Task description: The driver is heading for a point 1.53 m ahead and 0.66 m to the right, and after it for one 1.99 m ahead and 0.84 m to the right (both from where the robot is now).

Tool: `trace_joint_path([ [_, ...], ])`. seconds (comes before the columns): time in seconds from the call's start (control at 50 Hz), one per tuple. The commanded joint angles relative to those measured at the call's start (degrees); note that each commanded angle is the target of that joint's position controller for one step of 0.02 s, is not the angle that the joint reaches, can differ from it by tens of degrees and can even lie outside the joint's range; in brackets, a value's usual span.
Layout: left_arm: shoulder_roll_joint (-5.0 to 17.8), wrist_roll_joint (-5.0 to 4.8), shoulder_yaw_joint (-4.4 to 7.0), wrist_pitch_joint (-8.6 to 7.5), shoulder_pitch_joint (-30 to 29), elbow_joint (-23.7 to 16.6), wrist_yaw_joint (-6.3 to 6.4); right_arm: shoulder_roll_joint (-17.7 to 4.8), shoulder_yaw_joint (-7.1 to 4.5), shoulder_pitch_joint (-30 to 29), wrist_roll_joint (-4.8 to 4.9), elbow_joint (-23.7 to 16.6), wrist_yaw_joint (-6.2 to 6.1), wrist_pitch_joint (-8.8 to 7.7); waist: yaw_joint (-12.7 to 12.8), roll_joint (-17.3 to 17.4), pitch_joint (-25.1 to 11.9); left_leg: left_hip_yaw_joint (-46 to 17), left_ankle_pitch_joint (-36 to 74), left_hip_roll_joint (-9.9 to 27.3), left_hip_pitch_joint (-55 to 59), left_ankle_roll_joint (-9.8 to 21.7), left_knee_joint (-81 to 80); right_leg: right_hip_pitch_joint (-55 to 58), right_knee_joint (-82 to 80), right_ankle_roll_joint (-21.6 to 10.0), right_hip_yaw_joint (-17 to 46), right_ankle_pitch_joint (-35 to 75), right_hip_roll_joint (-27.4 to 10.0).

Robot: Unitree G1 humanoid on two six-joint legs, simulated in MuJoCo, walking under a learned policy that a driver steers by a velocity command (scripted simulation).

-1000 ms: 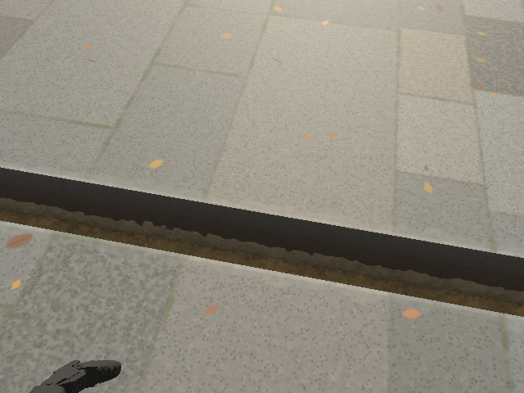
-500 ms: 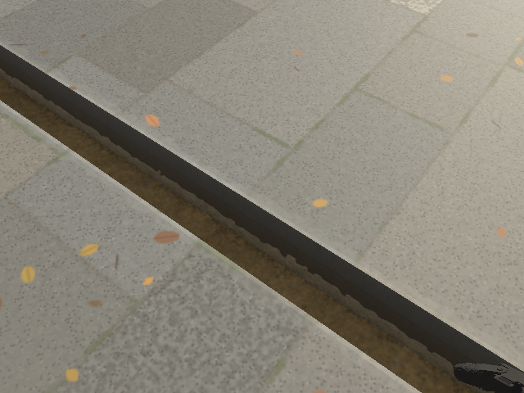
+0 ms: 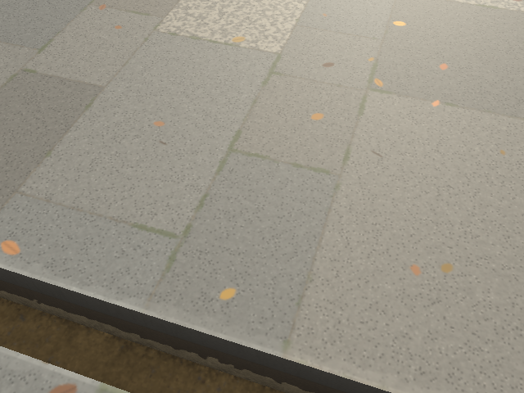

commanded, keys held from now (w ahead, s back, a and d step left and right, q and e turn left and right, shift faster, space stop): w+e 1.00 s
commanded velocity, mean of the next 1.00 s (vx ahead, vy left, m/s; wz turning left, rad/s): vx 0.50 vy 0.00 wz -0.57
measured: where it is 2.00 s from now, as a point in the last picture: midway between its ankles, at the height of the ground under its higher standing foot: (424, 212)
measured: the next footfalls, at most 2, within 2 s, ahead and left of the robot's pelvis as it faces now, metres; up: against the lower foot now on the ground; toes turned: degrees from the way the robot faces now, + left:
right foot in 0.06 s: +0.17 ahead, -0.10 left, +0.00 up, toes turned -4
left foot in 0.50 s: +0.32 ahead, +0.09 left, +0.00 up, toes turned -19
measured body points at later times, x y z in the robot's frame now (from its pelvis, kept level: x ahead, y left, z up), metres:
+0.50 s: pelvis +0.27 -0.03 -0.01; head +0.26 -0.05 +0.44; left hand +0.46 +0.21 -0.09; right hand +0.35 -0.34 -0.09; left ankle +0.30 +0.09 -0.69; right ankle +0.14 -0.10 -0.71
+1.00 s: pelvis +0.55 -0.19 +0.00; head +0.60 -0.21 +0.44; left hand +0.84 -0.09 -0.10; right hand +0.46 -0.47 -0.10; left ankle +0.52 +0.02 -0.59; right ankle +0.59 -0.28 -0.73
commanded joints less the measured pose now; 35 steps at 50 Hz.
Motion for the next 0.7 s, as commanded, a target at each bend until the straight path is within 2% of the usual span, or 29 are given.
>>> trace_joint_path([
  [0.02,6.35,-0.13,2.24,-0.28,2.74,-4.81,-0.56,-11.64,-3.18,-3.82,1.16,-3.94,-1.12,0.69,5.22,7.76,-0.53,-2.45,58.08,16.77,-4.18,7.40,7.35,9.57,0.80,-2.56,-4.80,-10.73,4.15],
  [0.04,9.10,-0.46,3.68,-0.02,9.31,-3.66,-0.47,-12.32,-3.28,-5.48,1.36,-4.45,-1.51,1.07,9.05,7.73,-3.74,-2.25,63.77,15.98,-4.57,6.46,16.24,17.23,-2.36,-3.89,-5.52,-11.31,6.68],
  [0.06,12.29,-0.64,5.49,-0.17,17.64,-2.14,-0.07,-12.11,-3.00,-6.77,1.76,-4.77,-1.75,1.00,14.15,5.41,-7.71,-1.34,56.83,13.75,-10.36,4.65,31.00,30.51,-9.22,-5.44,-3.52,-6.33,8.32],
  [0.08,18.15,-0.55,6.47,-0.01,16.69,-1.58,1.08,-5.39,-1.11,-3.21,-0.42,-6.04,-1.46,0.34,8.84,-11.49,-6.68,-2.32,6.88,6.63,-25.15,1.14,51.18,38.02,-13.37,-9.60,15.53,3.02,-2.82],
  [0.1,19.81,0.43,5.67,-1.67,14.60,-5.39,0.76,-1.56,0.41,3.16,-0.86,-8.44,-0.33,-1.92,3.31,-16.77,-17.30,-15.60,-16.10,-3.40,-43.52,-1.24,67.41,52.78,-20.50,-22.99,48.67,-0.66,-12.70],
  [0.12,14.41,0.04,4.46,-2.51,16.54,-5.37,0.06,-8.13,-0.71,-5.72,1.66,-10.27,0.17,-3.49,9.04,-5.39,-17.60,-22.09,-10.77,-1.74,-49.68,-0.27,67.64,53.40,-27.50,-22.49,49.18,-4.46,-13.57],
  [0.14,13.06,-0.16,4.03,-3.07,14.44,-4.72,0.17,-8.99,-0.83,-10.37,2.62,-12.15,-0.06,-3.88,8.12,-2.59,-9.17,-21.28,-5.29,0.35,-52.31,0.76,64.77,46.89,-27.87,-20.37,40.91,-3.32,-12.19],
  [0.16,11.26,-0.37,3.34,-3.31,9.73,-5.42,0.39,-8.81,-0.73,-10.45,1.19,-11.99,-0.67,-3.57,5.23,1.44,-4.50,-20.88,-1.10,3.03,-50.01,0.53,61.23,38.62,-27.04,-18.15,34.11,3.27,-10.23],
  [0.18,9.55,-0.13,2.68,-3.36,6.24,-6.50,0.85,-10.08,-1.34,-8.81,-0.20,-11.50,-1.22,-2.77,2.90,0.47,-3.00,-20.99,0.90,4.74,-44.65,-0.12,56.70,30.85,-26.94,-17.24,28.34,11.03,-8.30],
  [0.22,8.36,-0.22,2.16,-3.33,5.74,-7.01,1.88,-9.48,-1.66,-7.63,-0.29,-12.10,-1.20,-0.96,1.08,0.03,-3.29,-20.90,2.24,6.16,-39.54,-0.50,49.99,26.34,-29.24,-16.00,23.91,10.81,-5.55],
  [0.26,9.83,-0.58,2.53,-3.20,7.46,-6.67,2.73,-7.17,-1.09,-9.12,-0.48,-12.55,-0.90,-0.28,1.63,0.28,-3.00,-19.82,5.79,5.99,-39.92,-1.37,42.21,26.06,-30.47,-15.37,21.07,13.12,-3.92],
  [0.28,10.80,-0.39,2.74,-2.54,8.69,-6.31,3.38,-5.70,-0.48,-11.21,-1.47,-13.31,-0.36,-0.30,2.23,0.90,-2.90,-18.82,8.55,5.27,-39.84,-2.06,37.65,25.81,-30.34,-14.84,19.40,16.05,-3.02],
  [0.32,10.74,-0.07,3.05,-0.70,8.75,-6.35,4.41,-1.52,1.06,-12.80,-1.91,-13.47,0.66,-0.46,2.76,-1.24,-4.85,-16.14,17.58,3.07,-35.36,-2.54,34.06,23.06,-26.21,-13.20,13.80,23.95,0.52],
  [0.34,9.81,0.04,2.88,-0.09,8.73,-6.85,4.39,-1.61,1.07,-11.84,-1.48,-12.69,1.30,-0.44,2.61,-1.94,-6.13,-15.43,20.23,2.04,-33.49,-2.44,32.48,22.11,-23.65,-12.36,12.20,25.65,1.64],
  [0.36,10.79,1.94,3.11,-0.33,8.75,-8.14,4.22,-5.29,-0.14,-7.62,-1.23,-10.43,2.54,-1.36,2.47,-2.39,-11.93,-14.55,29.39,1.06,-26.80,-2.05,42.32,21.32,-21.20,-12.71,13.79,26.49,-0.52],
  [0.42,9.70,1.18,2.42,-0.21,4.79,-11.07,3.21,-7.49,-1.38,-8.27,-0.44,-11.61,2.66,-2.29,-0.02,-2.47,-9.05,-12.88,19.44,0.29,-27.37,-0.20,44.49,19.17,-16.66,-12.80,17.68,26.38,-0.44],
  [0.46,9.32,1.14,2.20,-0.54,-2.71,-14.33,3.12,-8.60,-2.09,-0.52,-0.18,-10.69,1.82,-2.97,-6.69,-5.53,-9.29,-9.36,12.82,-2.91,-14.19,1.04,40.89,13.22,-5.91,-10.68,16.97,43.39,1.91],
  [0.48,9.53,1.00,2.17,-1.20,-7.46,-15.41,3.32,-10.15,-2.68,9.01,-0.33,-8.27,1.92,-3.81,-12.64,-3.29,-10.66,-9.59,12.88,-3.55,-4.79,1.29,36.06,8.48,5.24,-9.34,18.57,41.39,2.37],
  [0.5,6.71,0.27,1.10,-2.01,-14.39,-17.07,3.32,-10.46,-2.84,22.20,0.03,-3.68,2.23,-4.54,-21.50,2.05,-11.81,-10.21,19.62,-1.82,6.51,2.46,23.03,2.11,24.52,-6.79,17.38,28.43,5.37],
  [0.52,-3.72,0.22,-1.34,-2.72,-10.98,-16.57,4.00,-7.56,-2.15,24.28,1.60,-0.93,2.82,-4.89,-16.81,11.64,-4.05,-27.34,22.22,8.78,6.28,7.99,15.09,-10.69,43.40,-4.87,16.42,-23.14,15.79],
  [0.54,-2.78,-2.12,-1.71,-3.37,-0.65,-18.06,4.41,-8.15,-0.71,11.94,2.26,-5.92,3.35,-5.26,-3.19,8.38,1.10,-43.11,39.15,19.21,1.13,12.89,13.16,-20.46,47.57,-5.61,19.18,-31.71,15.15],
  [0.56,-0.03,-2.75,-1.02,-3.50,3.91,-15.74,4.17,-8.42,-1.11,6.58,2.90,-6.79,3.51,-4.49,3.02,2.49,3.37,-44.70,46.03,21.16,-0.13,13.27,11.44,-23.51,45.82,-4.81,16.79,-30.29,11.80],
  [0.58,1.64,-3.33,-0.83,-3.20,2.23,-16.02,4.04,-12.03,-2.23,6.18,2.47,-5.71,3.94,-4.19,4.27,2.00,4.95,-52.41,29.52,24.91,-2.70,18.52,7.96,-28.32,43.94,-3.30,15.53,-29.19,9.34],
  [0.6,3.92,-3.33,-0.41,-2.47,-3.41,-17.24,4.35,-11.54,-2.17,3.15,2.19,-6.00,4.17,-4.37,3.44,0.35,7.46,-56.40,18.37,26.76,-7.93,19.26,5.36,-29.73,39.93,-2.16,16.63,-27.22,5.80],
  [0.62,6.93,-4.12,0.30,-1.33,-8.83,-18.01,4.24,-9.18,-1.41,1.74,0.36,-6.22,3.78,-4.20,1.63,-2.63,9.56,-51.53,12.45,26.55,-10.06,17.54,7.37,-32.18,37.50,-2.34,18.53,-23.43,3.39],
  [0.64,8.37,-4.03,1.19,-0.23,-10.26,-18.63,3.79,-9.97,-1.48,1.83,0.28,-6.84,3.24,-4.33,2.07,-1.95,10.59,-45.30,7.43,22.80,-13.43,14.91,7.74,-31.44,35.18,-2.17,16.66,-18.15,4.65],
  [0.66,7.72,-4.47,1.19,-0.21,-13.26,-18.73,2.94,-7.35,-1.11,4.36,0.95,-6.03,1.85,-5.02,0.45,2.82,11.75,-40.49,-5.04,20.88,-10.07,11.21,6.70,-35.76,31.76,-2.41,18.09,-14.64,3.47],
  [0.68,6.44,-3.57,0.40,0.53,-15.42,-19.56,1.93,-6.45,-0.15,4.50,1.56,-5.92,0.71,-4.70,-0.20,4.93,15.56,-36.28,-14.02,18.72,-14.94,9.91,3.20,-35.27,28.90,-0.89,14.63,-10.92,3.50],
  [0.7,3.48,-2.25,-1.01,0.59,-17.56,-21.51,1.40,-4.22,1.16,4.94,1.16,-5.06,0.87,-3.29,0.57,2.51,14.26,-30.06,-13.25,13.46,-24.37,8.41,-1.32,-22.86,20.24,0.22,10.37,-4.81,4.42],
])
